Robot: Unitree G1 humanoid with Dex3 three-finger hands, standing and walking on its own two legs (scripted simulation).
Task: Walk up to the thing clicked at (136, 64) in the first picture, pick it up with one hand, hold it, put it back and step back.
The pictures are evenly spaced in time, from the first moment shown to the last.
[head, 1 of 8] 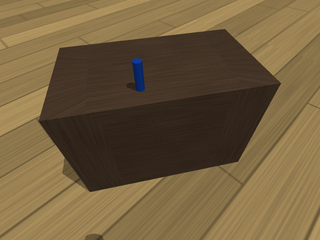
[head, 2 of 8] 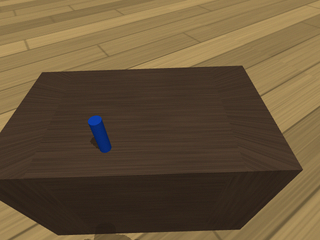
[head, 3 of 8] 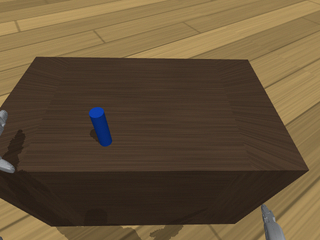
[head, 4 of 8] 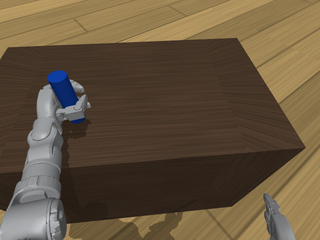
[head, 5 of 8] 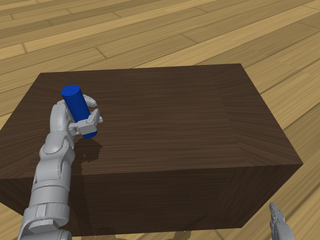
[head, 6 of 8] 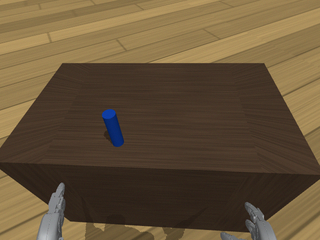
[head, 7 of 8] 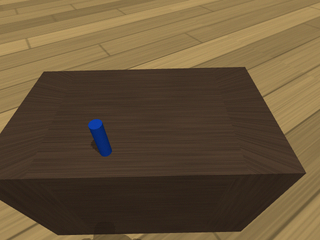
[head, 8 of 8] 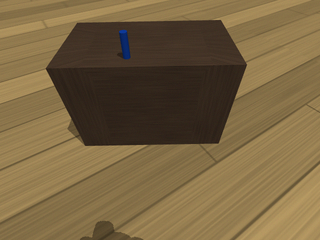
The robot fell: no
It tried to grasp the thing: yes
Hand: left
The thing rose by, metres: 0.24
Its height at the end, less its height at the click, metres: +0.00
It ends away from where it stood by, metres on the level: 0.01
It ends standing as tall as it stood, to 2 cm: yes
